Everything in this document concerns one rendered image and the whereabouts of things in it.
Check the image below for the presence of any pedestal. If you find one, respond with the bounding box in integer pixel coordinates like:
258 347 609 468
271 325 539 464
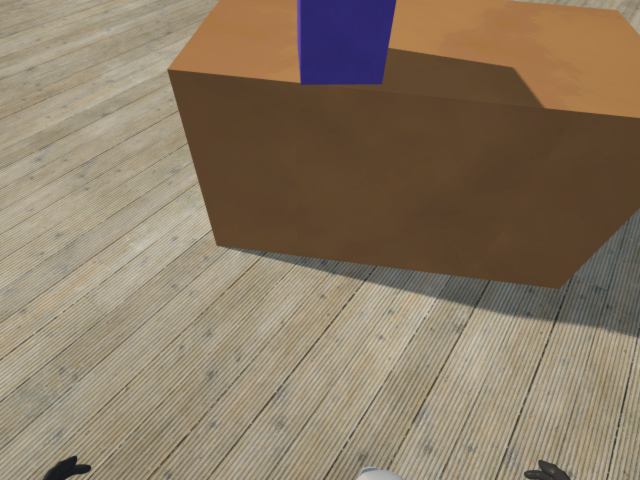
167 0 640 289

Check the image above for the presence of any robot left hand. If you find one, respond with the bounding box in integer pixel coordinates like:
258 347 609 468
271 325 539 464
42 456 91 480

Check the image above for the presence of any robot right hand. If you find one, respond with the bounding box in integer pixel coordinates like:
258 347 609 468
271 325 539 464
524 460 571 480

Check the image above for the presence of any robot right shin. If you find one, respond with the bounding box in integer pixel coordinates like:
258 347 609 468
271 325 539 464
359 467 378 476

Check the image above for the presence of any carton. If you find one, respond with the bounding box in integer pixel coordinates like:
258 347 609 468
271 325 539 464
297 0 396 85

